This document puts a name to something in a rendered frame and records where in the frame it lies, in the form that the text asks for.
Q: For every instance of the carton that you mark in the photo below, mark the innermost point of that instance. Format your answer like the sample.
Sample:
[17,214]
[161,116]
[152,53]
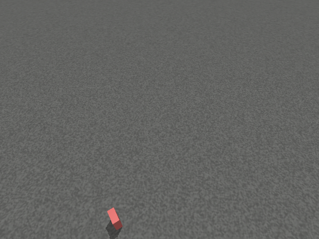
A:
[114,218]

